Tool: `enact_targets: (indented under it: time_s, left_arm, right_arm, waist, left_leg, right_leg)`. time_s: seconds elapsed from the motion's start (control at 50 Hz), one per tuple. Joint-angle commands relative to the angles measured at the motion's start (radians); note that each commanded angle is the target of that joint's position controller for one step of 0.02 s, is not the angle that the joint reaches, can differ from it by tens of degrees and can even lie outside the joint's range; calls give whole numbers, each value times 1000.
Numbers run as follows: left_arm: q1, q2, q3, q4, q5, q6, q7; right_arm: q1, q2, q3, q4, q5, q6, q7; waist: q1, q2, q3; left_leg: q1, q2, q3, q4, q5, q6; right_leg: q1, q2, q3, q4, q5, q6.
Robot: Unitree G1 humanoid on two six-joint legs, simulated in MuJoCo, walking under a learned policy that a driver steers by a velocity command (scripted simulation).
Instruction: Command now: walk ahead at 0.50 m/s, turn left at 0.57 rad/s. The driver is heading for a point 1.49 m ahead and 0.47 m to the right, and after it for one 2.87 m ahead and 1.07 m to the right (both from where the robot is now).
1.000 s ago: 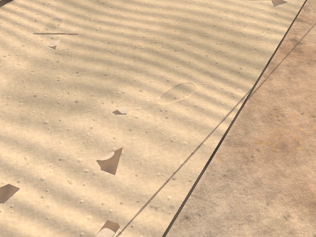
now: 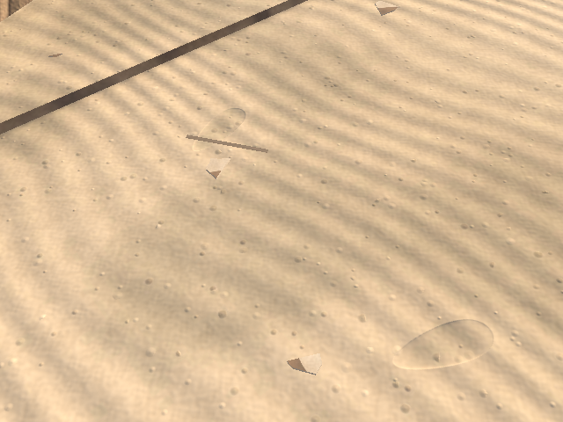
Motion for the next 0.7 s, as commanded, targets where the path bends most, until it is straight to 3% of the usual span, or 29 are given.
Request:
enact_targets:
  time_s: [0.02, 0.04, 0.06, 0.1, 0.14, 0.16, 0.18, 0.22, 0.24, 0.28, 0.32, 0.36, 0.38, 0.4, 0.42, 0.44, 0.46, 0.48, 0.5, 0.52, 0.54, 0.56, 0.6, 0.62, 0.64, 0.66, 0.68, 0.7]
  left_arm:
    - [-82, 41, -12, -168, 51, -26, -9]
    - [-113, 18, -26, -176, 34, -11, 5]
    - [-106, 33, -31, -191, 20, 5, 18]
    - [-163, 74, -33, -228, 25, -4, 27]
    - [-239, 99, -25, -251, 6, -25, 39]
    - [-276, 87, -26, -259, -4, -26, 41]
    - [-308, 71, -33, -272, -6, -23, 36]
    - [-442, 58, -46, -288, -5, 7, 10]
    - [-503, 55, -45, -299, -6, 23, 0]
    - [-579, 63, -37, -313, -12, 33, -14]
    - [-608, 107, -17, -316, -17, 28, -17]
    - [-549, 148, 7, -289, -37, 17, -10]
    - [-468, 170, 19, -259, -49, 8, -2]
    - [-296, 198, 36, -200, -64, -3, 13]
    - [-42, 203, 41, -118, -64, -12, 29]
    - [87, 240, 49, -96, -61, -15, 23]
    - [257, 194, 44, -22, -20, -13, 26]
    - [161, 217, 63, -21, -10, -26, 34]
    - [-26, 194, 60, -46, -16, -32, 32]
    - [-148, 123, 37, -68, -22, -31, 30]
    - [-209, 74, 21, -72, -32, -34, 24]
    - [-247, 48, 13, -83, -42, -38, 20]
    - [-218, 95, 28, -89, -40, -58, 14]
    - [-218, 214, 50, -119, -94, -43, 30]
    - [-182, 233, 56, -116, -97, -37, 40]
    - [-137, 222, 53, -114, -93, -30, 48]
    - [-91, 203, 51, -108, -92, -21, 54]
    - [-52, 195, 51, -102, -93, -13, 57]
  right_arm:
    - [186, -39, -15, 136, -16, -60, 32]
    - [89, 24, 16, 136, -26, -63, 33]
    - [49, 57, 37, 130, -30, -72, 38]
    - [60, 9, 37, 129, -23, -100, 34]
    - [119, -45, 36, 127, -37, -114, 26]
    - [184, -47, 42, 136, -45, -119, 23]
    - [229, -69, 35, 136, -26, -124, 23]
    - [336, -101, 15, 149, 30, -129, 23]
    - [405, -124, 1, 164, 38, -125, 30]
    - [471, -145, -15, 188, 24, -108, 49]
    - [435, -140, -20, 185, 3, -102, 49]
    - [369, -163, -29, 170, -11, -101, 37]
    - [345, -178, -33, 164, -25, -96, 32]
    - [300, -194, -37, 147, -33, -90, 33]
    - [264, -155, -22, 121, -38, -90, 36]
    - [440, -51, 11, 114, -46, -95, 30]
    - [339, -96, 1, 85, -17, -89, 55]
    - [177, -120, -11, 29, 5, -83, 52]
    - [124, -153, -14, 19, -4, -84, 26]
    - [178, -138, -6, 27, -35, -76, 5]
    - [177, -105, 7, 26, -61, -69, -3]
    - [159, -69, 18, 17, -65, -55, -9]
    - [140, -80, 22, 1, -35, -37, -15]
    - [12, -185, -20, -71, 85, -67, -63]
    - [-50, -175, -13, -88, 85, -83, -79]
    - [-88, -146, -5, -102, 68, -93, -85]
    - [-125, -115, 2, -114, 57, -99, -82]
    - [-161, -101, 5, -126, 58, -101, -77]
  waist:
    - [1, -66, 36]
    - [55, -59, -3]
    - [93, -53, -6]
    - [96, -16, -44]
    - [71, 26, -42]
    - [58, 45, -41]
    - [46, 53, -38]
    - [-25, 34, -7]
    - [-55, 54, 23]
    - [-67, 99, 71]
    - [-40, 85, 77]
    - [10, 88, 24]
    - [47, 94, -16]
    - [115, 86, -74]
    - [190, 18, -209]
    - [150, -226, -431]
    - [234, -167, -385]
    - [214, -43, -119]
    - [147, 10, 28]
    - [68, 29, -32]
    - [23, 13, -12]
    - [-12, 6, -20]
    - [2, -6, -31]
    - [4, 42, 66]
    - [23, 40, 66]
    - [43, 18, 61]
    - [65, -13, 48]
    - [85, -36, 32]
  left_leg:
    - [323, 272, -689, -544, -77, 124]
    - [213, 249, -657, -565, -51, 129]
    - [160, 239, -625, -602, 9, 104]
    - [98, 146, -444, -617, 148, 57]
    - [21, 91, -369, -629, 283, 29]
    - [31, 95, -362, -625, 469, 19]
    - [128, 114, -369, -617, 603, 10]
    - [336, 164, -385, -618, 654, 1]
    - [404, 184, -389, -630, 663, 1]
    - [515, 264, -426, -649, 724, 4]
    - [636, 321, -432, -661, 839, -27]
    - [686, 313, -363, -624, 1116, -87]
    - [686, 306, -321, -563, 1271, -118]
    - [635, 286, -282, -449, 1365, -159]
    - [439, 248, -279, -216, 1200, -197]
    - [84, 86, -259, 196, 536, -286]
    - [-215, -25, -306, 418, -119, -301]
    - [-352, 63, -373, 464, -27, -221]
    - [-347, 124, -376, 424, 59, -201]
    - [-210, 165, -377, 314, 129, -161]
    - [-119, 205, -352, 245, 137, -150]
    - [-43, 224, -327, 189, 94, -157]
    - [-18, 219, -263, 101, 147, -199]
    - [-55, 221, -242, 40, 243, -209]
    - [-63, 226, -250, -59, 316, -216]
    - [-30, 212, -246, -172, 400, -217]
    - [28, 184, -231, -273, 481, -218]
    - [86, 153, -219, -341, 544, -221]
  right_leg:
    - [-645, 12, 206, 313, 26, -63]
    - [-642, 2, 179, 393, 30, -83]
    - [-654, -14, 173, 391, 48, -82]
    - [-581, -23, 89, 190, 31, -55]
    - [-430, -37, 15, -23, 48, -3]
    - [-378, -48, -14, -97, 64, 44]
    - [-391, -54, -18, -199, 81, 87]
    - [-426, -54, -37, -538, 115, 125]
    - [-409, -41, -60, -674, 147, 123]
    - [-403, -19, -76, -795, 179, 91]
    - [-403, -8, -60, -869, 175, 39]
    - [-258, 33, -78, -895, 165, -5]
    - [-136, 59, -85, -885, 165, -16]
    - [72, 78, -84, -879, 199, -35]
    - [450, 25, 4, -802, 229, -97]
    - [935, -170, 353, -791, 385, -350]
    - [1031, -266, 708, -1023, 81, -385]
    - [817, -255, 666, -1109, -157, -270]
    - [564, -222, 575, -1155, -151, -255]
    - [407, -194, 501, -1204, -28, -273]
    - [264, -168, 442, -1234, 27, -275]
    - [151, -134, 393, -1246, 25, -260]
    - [62, -71, 308, -1256, 2, -238]
    - [-13, -115, 345, -1290, 73, -219]
    - [-15, -112, 337, -1288, 108, -204]
    - [-27, -82, 297, -1278, 127, -176]
    - [-38, -44, 258, -1261, 143, -150]
    - [-40, -20, 237, -1245, 147, -130]
Next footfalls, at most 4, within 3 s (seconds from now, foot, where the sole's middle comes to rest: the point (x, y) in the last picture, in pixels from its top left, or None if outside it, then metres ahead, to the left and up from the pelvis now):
0.40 right None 0.48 -0.09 -0.70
0.88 left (254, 310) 0.77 0.09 -0.70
1.38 right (385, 261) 0.91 -0.26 -0.70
1.82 left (358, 175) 1.24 -0.23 -0.70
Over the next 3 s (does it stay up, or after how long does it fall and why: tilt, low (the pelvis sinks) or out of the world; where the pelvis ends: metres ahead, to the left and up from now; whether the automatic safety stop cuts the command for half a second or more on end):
stays up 1.40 -0.55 0.07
